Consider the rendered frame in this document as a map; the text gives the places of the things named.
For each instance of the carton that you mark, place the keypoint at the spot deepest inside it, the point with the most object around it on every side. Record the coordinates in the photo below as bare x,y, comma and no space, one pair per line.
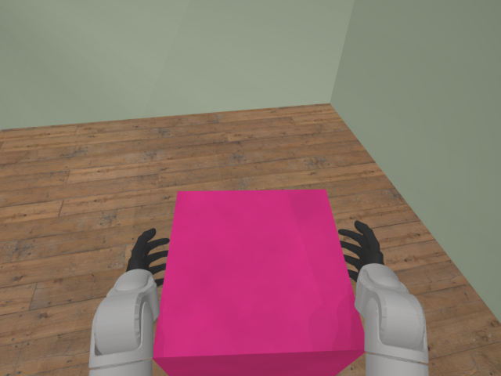
256,285

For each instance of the right robot hand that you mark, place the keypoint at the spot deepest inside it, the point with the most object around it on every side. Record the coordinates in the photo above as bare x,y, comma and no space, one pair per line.
369,253

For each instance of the left robot hand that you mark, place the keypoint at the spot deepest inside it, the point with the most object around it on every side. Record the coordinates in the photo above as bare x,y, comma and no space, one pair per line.
140,258

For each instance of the left robot forearm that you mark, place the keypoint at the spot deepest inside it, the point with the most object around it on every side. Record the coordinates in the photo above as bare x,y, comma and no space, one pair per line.
122,328

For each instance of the right robot forearm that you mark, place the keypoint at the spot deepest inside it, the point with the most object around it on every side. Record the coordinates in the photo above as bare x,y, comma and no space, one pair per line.
395,325

